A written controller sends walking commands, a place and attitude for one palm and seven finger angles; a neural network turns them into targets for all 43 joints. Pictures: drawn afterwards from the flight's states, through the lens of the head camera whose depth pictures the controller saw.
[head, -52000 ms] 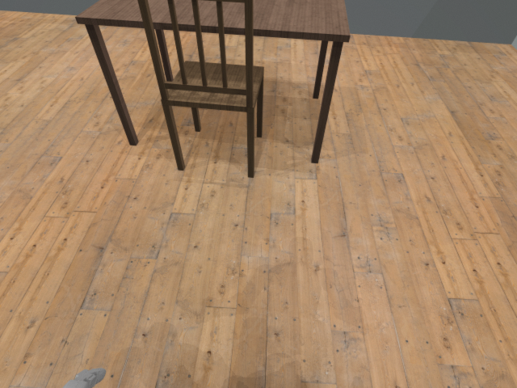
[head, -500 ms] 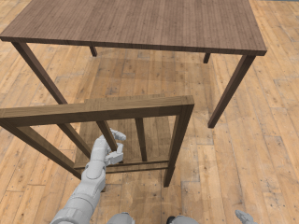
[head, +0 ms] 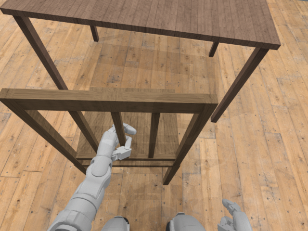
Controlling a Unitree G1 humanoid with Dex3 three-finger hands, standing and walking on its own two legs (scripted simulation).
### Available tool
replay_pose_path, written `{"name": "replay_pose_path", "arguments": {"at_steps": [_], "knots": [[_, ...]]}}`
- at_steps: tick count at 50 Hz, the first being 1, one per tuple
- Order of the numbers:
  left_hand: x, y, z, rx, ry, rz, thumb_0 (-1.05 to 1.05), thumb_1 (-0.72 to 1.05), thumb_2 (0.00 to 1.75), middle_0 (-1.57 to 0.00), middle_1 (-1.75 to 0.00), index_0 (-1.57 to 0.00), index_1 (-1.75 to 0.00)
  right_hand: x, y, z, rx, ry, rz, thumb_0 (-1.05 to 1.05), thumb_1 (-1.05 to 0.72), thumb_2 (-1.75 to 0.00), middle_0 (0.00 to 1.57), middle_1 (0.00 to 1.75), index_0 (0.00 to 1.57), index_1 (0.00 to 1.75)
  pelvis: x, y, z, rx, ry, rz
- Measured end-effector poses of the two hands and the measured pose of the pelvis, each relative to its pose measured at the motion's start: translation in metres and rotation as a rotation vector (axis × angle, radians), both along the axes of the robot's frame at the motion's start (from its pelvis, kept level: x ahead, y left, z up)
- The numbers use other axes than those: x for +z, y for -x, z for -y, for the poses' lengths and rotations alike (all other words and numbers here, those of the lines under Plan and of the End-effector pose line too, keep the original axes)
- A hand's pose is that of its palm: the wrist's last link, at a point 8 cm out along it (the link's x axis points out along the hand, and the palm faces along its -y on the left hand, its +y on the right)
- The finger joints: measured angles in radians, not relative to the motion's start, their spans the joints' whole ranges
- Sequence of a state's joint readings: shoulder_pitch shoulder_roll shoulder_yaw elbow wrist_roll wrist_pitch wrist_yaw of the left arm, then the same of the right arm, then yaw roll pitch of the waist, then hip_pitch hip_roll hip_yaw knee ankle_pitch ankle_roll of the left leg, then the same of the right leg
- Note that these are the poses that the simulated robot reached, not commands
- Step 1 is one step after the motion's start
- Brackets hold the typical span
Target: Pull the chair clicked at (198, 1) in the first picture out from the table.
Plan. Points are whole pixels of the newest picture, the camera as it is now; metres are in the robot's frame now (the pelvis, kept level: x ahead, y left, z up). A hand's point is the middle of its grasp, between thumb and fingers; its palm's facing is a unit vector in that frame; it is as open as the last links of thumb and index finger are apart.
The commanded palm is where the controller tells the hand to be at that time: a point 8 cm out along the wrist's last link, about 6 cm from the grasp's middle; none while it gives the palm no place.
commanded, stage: step backward, pulling the chair out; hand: left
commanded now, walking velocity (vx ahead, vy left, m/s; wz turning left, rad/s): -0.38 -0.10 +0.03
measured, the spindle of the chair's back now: (122, 138) +0.36 +0.10 -0.06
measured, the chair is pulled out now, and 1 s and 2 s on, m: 0.36 0.56 0.67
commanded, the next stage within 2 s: stop walking, hand still on the chair in 1.00 s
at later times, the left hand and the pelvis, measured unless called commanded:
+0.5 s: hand (126, 177) +0.25 +0.08 -0.05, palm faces -0.10 -0.99 -0.11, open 5.0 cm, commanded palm +0.22 +0.13 -0.06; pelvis -0.09 -0.01 +0.00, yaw +2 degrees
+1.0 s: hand (123, 228) +0.13 +0.07 -0.05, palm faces +0.02 -0.98 -0.18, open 5.1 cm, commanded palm +0.10 +0.13 -0.06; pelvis -0.20 -0.05 +0.01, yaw +2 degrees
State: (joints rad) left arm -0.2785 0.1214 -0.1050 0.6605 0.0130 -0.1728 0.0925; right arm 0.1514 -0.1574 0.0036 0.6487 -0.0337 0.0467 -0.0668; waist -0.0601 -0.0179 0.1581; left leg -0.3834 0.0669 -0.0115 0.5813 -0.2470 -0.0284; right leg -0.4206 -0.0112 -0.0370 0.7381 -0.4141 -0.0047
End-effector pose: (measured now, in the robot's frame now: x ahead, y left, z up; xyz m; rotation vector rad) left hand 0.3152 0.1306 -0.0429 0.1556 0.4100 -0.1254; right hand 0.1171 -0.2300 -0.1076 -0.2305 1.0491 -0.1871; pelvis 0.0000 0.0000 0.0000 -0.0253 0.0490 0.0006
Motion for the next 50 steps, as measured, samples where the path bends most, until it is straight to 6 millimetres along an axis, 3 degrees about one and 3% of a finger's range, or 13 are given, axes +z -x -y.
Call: {"name": "replay_pose_path", "arguments": {"at_steps": [4,9,16,21,24,29,34,38,43,50], "knots": [[0.001,0.015,-0.003,0.03,-0.027,0.004,0.04,0.75,0.81,-0.26,-1.22,-0.46,-1.44,-0.016,0.023,0.002,0.012,-0.055,-0.048,0.0,-0.91,-0.89,0.2,0.3,0.2,0.3,-0.001,0.012,0.012,-0.01,-0.001,-0.009],[0.002,0.032,0.0,0.094,-0.039,-0.01,0.05,0.73,0.82,-0.3,-1.16,-0.48,-1.44,-0.03,0.052,0.021,-0.016,-0.089,-0.102,0.01,-0.91,-0.89,0.2,0.3,0.21,0.3,0.003,0.034,0.029,-0.003,0.027,0.011],[0.004,0.053,0.007,0.116,-0.034,-0.03,0.05,0.73,0.82,-0.28,-1.15,-0.5,-1.44,-0.008,0.071,0.065,-0.051,0.033,-0.073,0.01,-0.91,-0.89,0.2,0.3,0.2,0.3,0.009,0.056,0.032,0.011,-0.043,-0.006],[0.003,0.067,0.006,0.088,-0.019,-0.028,0.05,0.74,0.81,-0.26,-1.2,-0.5,-1.44,0.007,0.069,0.076,-0.044,0.129,-0.015,0.01,-0.91,-0.9,0.2,0.3,0.2,0.3,0.004,0.075,0.018,0.047,-0.028,-0.002],[0.002,0.078,0.002,0.064,0.004,-0.015,0.05,0.74,0.8,-0.24,-1.23,-0.5,-1.44,0.016,0.071,0.068,-0.042,0.161,0.012,0.01,-0.91,-0.9,0.2,0.3,0.2,0.3,0.001,0.089,0.007,0.049,-0.031,0.013],[0.004,0.103,-0.005,0.039,0.013,-0.015,0.04,0.76,0.8,-0.21,-1.24,-0.49,-1.44,0.024,0.082,0.034,0.017,0.096,0.055,0.0,-0.91,-0.9,0.2,0.3,0.2,0.3,0.007,0.109,0.004,0.011,-0.016,0.018],[0.006,0.132,-0.01,0.062,-0.006,-0.026,0.04,0.76,0.81,-0.23,-1.23,-0.49,-1.44,0.006,0.106,0.003,0.043,-0.046,0.043,0.0,-0.91,-0.9,0.2,0.3,0.2,0.3,0.009,0.127,0.011,-0.017,0.008,0.016],[0.006,0.152,-0.011,0.1,-0.04,-0.007,0.04,0.73,0.82,-0.29,-1.21,-0.49,-1.44,-0.019,0.133,-0.004,0.057,-0.126,0.007,0.0,-0.91,-0.89,0.2,0.3,0.2,0.3,0.001,0.146,0.026,-0.021,-0.011,0.016],[0.007,0.176,-0.004,0.175,-0.054,-0.022,0.04,0.72,0.82,-0.33,-1.15,-0.5,-1.44,-0.037,0.175,0.018,0.008,-0.152,-0.061,0.0,-0.9,-0.89,0.21,0.3,0.21,0.3,0.002,0.173,0.044,-0.005,0.013,0.035],[0.009,0.202,0.005,0.186,-0.056,-0.046,0.04,0.72,0.81,-0.32,-1.16,-0.5,-1.44,-0.016,0.217,0.079,-0.041,0.009,-0.071,0.01,-0.91,-0.89,0.2,0.3,0.2,0.3,0.006,0.201,0.046,0.032,-0.055,0.014]]}}
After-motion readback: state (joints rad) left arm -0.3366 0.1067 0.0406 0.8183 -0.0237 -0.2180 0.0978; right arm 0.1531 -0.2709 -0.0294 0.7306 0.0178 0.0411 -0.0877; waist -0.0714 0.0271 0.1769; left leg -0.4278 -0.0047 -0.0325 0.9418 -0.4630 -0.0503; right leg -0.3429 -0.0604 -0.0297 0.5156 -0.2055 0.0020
